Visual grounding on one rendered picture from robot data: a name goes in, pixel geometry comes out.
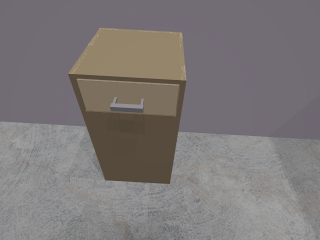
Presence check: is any cabinet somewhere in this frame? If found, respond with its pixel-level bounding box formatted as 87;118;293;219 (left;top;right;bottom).
68;28;187;184

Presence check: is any handle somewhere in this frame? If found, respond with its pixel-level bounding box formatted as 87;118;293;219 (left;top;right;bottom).
110;97;144;113

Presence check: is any drawer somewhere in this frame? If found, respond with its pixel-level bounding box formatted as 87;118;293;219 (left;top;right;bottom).
76;78;179;116

